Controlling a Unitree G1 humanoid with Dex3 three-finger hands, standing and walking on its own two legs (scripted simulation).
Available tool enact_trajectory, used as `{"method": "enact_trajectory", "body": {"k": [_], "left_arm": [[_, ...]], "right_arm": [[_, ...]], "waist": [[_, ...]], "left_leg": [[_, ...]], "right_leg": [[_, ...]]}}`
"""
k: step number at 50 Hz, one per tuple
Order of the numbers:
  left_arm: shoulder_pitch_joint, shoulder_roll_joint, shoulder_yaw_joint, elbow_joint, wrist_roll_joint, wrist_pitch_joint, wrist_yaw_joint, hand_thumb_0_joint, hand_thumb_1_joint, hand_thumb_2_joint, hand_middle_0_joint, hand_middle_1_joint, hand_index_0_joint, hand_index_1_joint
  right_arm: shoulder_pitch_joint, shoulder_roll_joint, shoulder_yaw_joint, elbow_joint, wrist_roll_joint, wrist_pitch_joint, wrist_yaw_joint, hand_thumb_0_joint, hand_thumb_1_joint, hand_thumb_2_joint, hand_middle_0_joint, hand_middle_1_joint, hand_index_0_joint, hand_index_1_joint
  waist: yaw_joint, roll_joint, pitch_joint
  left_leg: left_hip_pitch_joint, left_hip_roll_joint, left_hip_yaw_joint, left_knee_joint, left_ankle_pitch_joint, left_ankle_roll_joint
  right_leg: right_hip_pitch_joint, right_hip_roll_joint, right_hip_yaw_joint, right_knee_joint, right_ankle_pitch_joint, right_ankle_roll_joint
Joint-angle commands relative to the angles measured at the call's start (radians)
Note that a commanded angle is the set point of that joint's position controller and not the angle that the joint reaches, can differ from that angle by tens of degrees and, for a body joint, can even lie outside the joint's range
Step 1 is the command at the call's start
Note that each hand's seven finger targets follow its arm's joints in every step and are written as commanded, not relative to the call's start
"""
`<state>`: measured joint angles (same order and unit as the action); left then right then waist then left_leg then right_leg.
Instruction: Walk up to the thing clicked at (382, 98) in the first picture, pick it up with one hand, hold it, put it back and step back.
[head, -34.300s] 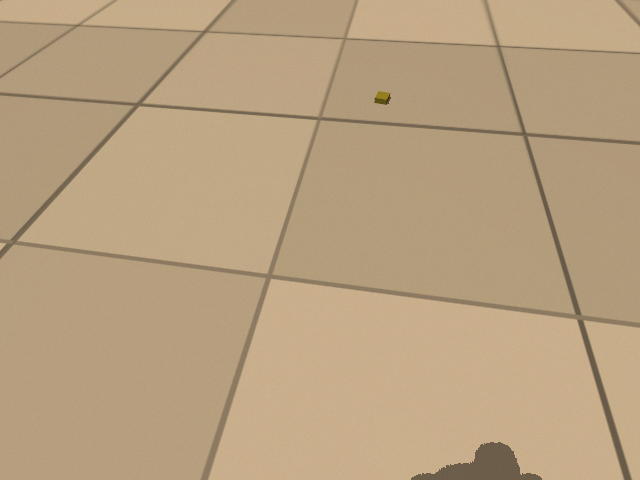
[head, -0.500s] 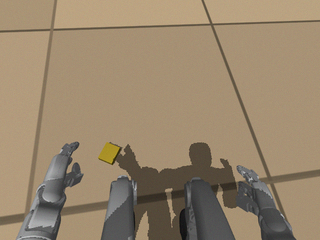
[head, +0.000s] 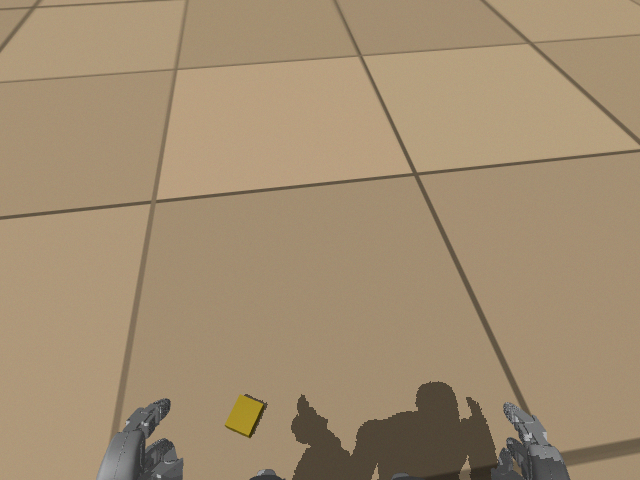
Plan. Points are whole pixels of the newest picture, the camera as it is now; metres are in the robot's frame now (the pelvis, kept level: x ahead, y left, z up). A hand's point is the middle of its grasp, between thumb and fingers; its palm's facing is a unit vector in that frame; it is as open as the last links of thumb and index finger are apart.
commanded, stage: home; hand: left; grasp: from above
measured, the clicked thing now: (245, 415) +0.41 +0.21 -0.69
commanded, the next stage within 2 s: none
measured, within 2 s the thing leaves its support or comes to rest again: neither
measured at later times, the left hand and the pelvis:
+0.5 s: hand (181, 477) +0.17 +0.17 -0.03, palm faces +0.07 -0.98 -0.20, open 8.1 cm; pelvis +0.01 -0.01 +0.01, yaw +1 degrees
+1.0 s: hand (179, 479) +0.16 +0.17 -0.03, palm faces +0.06 -0.98 -0.20, open 8.3 cm; pelvis +0.01 -0.01 +0.01, yaw +1 degrees
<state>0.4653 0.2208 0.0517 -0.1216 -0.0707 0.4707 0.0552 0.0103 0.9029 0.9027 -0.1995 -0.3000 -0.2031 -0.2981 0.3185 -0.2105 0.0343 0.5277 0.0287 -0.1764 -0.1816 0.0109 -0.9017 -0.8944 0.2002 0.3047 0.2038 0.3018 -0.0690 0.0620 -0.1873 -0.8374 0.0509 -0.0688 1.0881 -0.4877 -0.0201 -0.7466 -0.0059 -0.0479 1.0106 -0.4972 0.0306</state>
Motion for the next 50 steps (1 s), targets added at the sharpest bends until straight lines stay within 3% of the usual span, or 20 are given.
{"method": "enact_trajectory", "body": {"k": [1,5,10,12,17,22,23,26,27,29,30,33,39,41,42,43,50], "left_arm": [[0.046,0.090,0.048,-0.211,0.009,-0.039,0.000,0.000,0.895,0.897,-0.199,-0.298,-0.199,-0.298],[0.039,0.092,0.038,-0.210,0.016,-0.039,-0.018,0.000,0.890,0.894,-0.199,-0.297,-0.199,-0.297],[-0.003,0.091,0.035,-0.189,0.021,-0.048,-0.034,0.000,0.862,0.878,-0.196,-0.292,-0.196,-0.292],[0.000,0.103,0.051,-0.188,0.024,-0.055,-0.036,0.000,0.799,0.841,-0.190,-0.281,-0.189,-0.282],[0.000,0.104,0.045,-0.213,0.028,-0.064,-0.034,0.000,0.731,0.802,-0.182,-0.270,-0.182,-0.270],[0.015,0.102,0.038,-0.207,0.030,-0.066,-0.027,0.000,0.761,0.819,-0.186,-0.275,-0.185,-0.275],[0.016,0.099,0.037,-0.197,0.031,-0.065,-0.027,0.000,0.692,0.779,-0.178,-0.264,-0.178,-0.264],[0.014,0.107,0.044,-0.193,0.029,-0.065,-0.025,0.000,0.708,0.788,-0.180,-0.266,-0.180,-0.266],[0.009,0.100,0.036,-0.198,0.026,-0.065,-0.026,0.000,0.745,0.810,-0.184,-0.272,-0.184,-0.273],[0.020,0.102,0.042,-0.198,0.026,-0.063,-0.026,0.000,0.692,0.779,-0.178,-0.264,-0.178,-0.264],[0.020,0.103,0.042,-0.204,0.024,-0.064,-0.025,0.000,0.772,0.826,-0.187,-0.277,-0.187,-0.278],[0.013,0.101,0.040,-0.193,0.023,-0.063,-0.028,0.000,0.715,0.792,-0.181,-0.268,-0.180,-0.268],[0.020,0.101,0.043,-0.193,0.021,-0.059,-0.030,0.000,0.719,0.795,-0.181,-0.268,-0.181,-0.268],[0.012,0.104,0.043,-0.198,0.023,-0.061,-0.030,0.000,0.756,0.816,-0.185,-0.274,-0.185,-0.274],[0.019,0.102,0.045,-0.188,0.024,-0.059,-0.031,0.000,0.684,0.774,-0.178,-0.262,-0.177,-0.262],[0.015,0.101,0.037,-0.185,0.023,-0.059,-0.032,0.000,0.764,0.822,-0.186,-0.276,-0.186,-0.276],[0.000,0.107,0.040,-0.194,0.025,-0.052,-0.032,0.000,0.742,0.808,-0.184,-0.272,-0.183,-0.272]], "right_arm": [[-0.069,-0.109,-0.049,-0.159,-0.009,-0.075,-0.020,0.000,-0.899,-0.900,0.200,0.300,0.200,0.300],[-0.082,-0.120,-0.055,-0.160,-0.016,-0.089,-0.020,0.000,-0.899,-0.900,0.200,0.300,0.200,0.300],[-0.088,-0.128,-0.058,-0.151,-0.023,-0.109,-0.019,0.000,-0.899,-0.900,0.200,0.300,0.200,0.300],[-0.094,-0.131,-0.060,-0.150,-0.026,-0.116,-0.018,0.000,-0.899,-0.900,0.200,0.300,0.200,0.300],[-0.105,-0.129,-0.059,-0.145,-0.027,-0.123,-0.014,0.000,-0.899,-0.900,0.200,0.300,0.200,0.300],[-0.104,-0.129,-0.057,-0.143,-0.026,-0.119,-0.014,0.000,-0.899,-0.900,0.200,0.300,0.200,0.300],[-0.105,-0.129,-0.056,-0.142,-0.027,-0.118,-0.014,0.000,-0.899,-0.900,0.200,0.300,0.200,0.300],[-0.110,-0.130,-0.056,-0.143,-0.026,-0.117,-0.016,0.000,-0.899,-0.900,0.200,0.300,0.200,0.300],[-0.103,-0.132,-0.057,-0.145,-0.025,-0.117,-0.015,0.000,-0.899,-0.900,0.200,0.300,0.200,0.300],[-0.105,-0.131,-0.057,-0.141,-0.026,-0.117,-0.017,0.000,-0.899,-0.900,0.200,0.300,0.200,0.300],[-0.103,-0.133,-0.059,-0.141,-0.025,-0.117,-0.016,0.000,-0.899,-0.900,0.200,0.300,0.200,0.300],[-0.102,-0.132,-0.060,-0.139,-0.027,-0.117,-0.017,0.000,-0.899,-0.900,0.200,0.300,0.200,0.300],[-0.103,-0.134,-0.061,-0.138,-0.024,-0.118,-0.017,0.000,-0.899,-0.900,0.200,0.300,0.200,0.300],[-0.103,-0.134,-0.064,-0.138,-0.026,-0.119,-0.017,0.000,-0.899,-0.900,0.200,0.300,0.200,0.300],[-0.099,-0.132,-0.062,-0.135,-0.026,-0.118,-0.016,0.000,-0.899,-0.900,0.200,0.300,0.200,0.300],[-0.102,-0.134,-0.063,-0.134,-0.024,-0.117,-0.016,0.000,-0.899,-0.900,0.200,0.300,0.200,0.300],[-0.111,-0.132,-0.059,-0.143,-0.023,-0.120,-0.017,0.000,-0.899,-0.900,0.200,0.300,0.200,0.300]], "waist": [[0.018,-0.009,-0.099],[0.018,-0.025,-0.024],[0.008,-0.050,-0.022],[0.017,-0.036,-0.027],[0.023,-0.007,-0.062],[0.028,-0.007,-0.077],[0.026,-0.012,-0.064],[0.034,-0.024,-0.062],[0.021,-0.029,-0.070],[0.029,-0.022,-0.070],[0.031,-0.026,-0.085],[0.027,-0.021,-0.067],[0.036,-0.021,-0.058],[0.027,-0.019,-0.070],[0.033,-0.015,-0.064],[0.029,-0.012,-0.053],[0.031,-0.022,-0.036]], "left_leg": [[0.229,-0.047,0.024,-0.202,0.257,0.027],[0.226,-0.051,0.033,-0.234,0.199,0.031],[0.250,-0.053,0.042,-0.230,0.209,0.035],[0.252,-0.053,0.040,-0.232,0.205,0.031],[0.272,-0.055,0.040,-0.229,0.226,0.027],[0.276,-0.054,0.036,-0.222,0.265,0.026],[0.272,-0.052,0.035,-0.226,0.253,0.026],[0.265,-0.053,0.039,-0.222,0.254,0.029],[0.272,-0.054,0.040,-0.220,0.253,0.031],[0.272,-0.051,0.040,-0.217,0.273,0.028],[0.281,-0.051,0.038,-0.214,0.289,0.029],[0.270,-0.051,0.037,-0.220,0.268,0.028],[0.263,-0.047,0.036,-0.232,0.245,0.026],[0.270,-0.047,0.033,-0.231,0.243,0.026],[0.269,-0.046,0.032,-0.235,0.242,0.025],[0.267,-0.046,0.034,-0.234,0.240,0.026],[0.248,-0.047,0.034,-0.241,0.190,0.029]], "right_leg": [[0.124,0.038,-0.021,-0.199,0.252,-0.030],[0.116,0.035,-0.029,-0.234,0.195,-0.023],[0.117,0.028,-0.023,-0.238,0.206,-0.016],[0.122,0.028,-0.025,-0.233,0.201,-0.016],[0.138,0.026,-0.023,-0.223,0.225,-0.018],[0.150,0.026,-0.022,-0.213,0.262,-0.021],[0.143,0.028,-0.025,-0.212,0.248,-0.022],[0.148,0.025,-0.022,-0.222,0.253,-0.019],[0.146,0.025,-0.018,-0.220,0.256,-0.018],[0.151,0.026,-0.022,-0.215,0.272,-0.018],[0.157,0.026,-0.022,-0.214,0.287,-0.019],[0.146,0.027,-0.023,-0.214,0.266,-0.019],[0.144,0.030,-0.026,-0.211,0.237,-0.022],[0.147,0.030,-0.027,-0.212,0.236,-0.022],[0.149,0.030,-0.027,-0.210,0.233,-0.023],[0.139,0.029,-0.024,-0.212,0.230,-0.023],[0.128,0.028,-0.025,-0.226,0.185,-0.022]]}}
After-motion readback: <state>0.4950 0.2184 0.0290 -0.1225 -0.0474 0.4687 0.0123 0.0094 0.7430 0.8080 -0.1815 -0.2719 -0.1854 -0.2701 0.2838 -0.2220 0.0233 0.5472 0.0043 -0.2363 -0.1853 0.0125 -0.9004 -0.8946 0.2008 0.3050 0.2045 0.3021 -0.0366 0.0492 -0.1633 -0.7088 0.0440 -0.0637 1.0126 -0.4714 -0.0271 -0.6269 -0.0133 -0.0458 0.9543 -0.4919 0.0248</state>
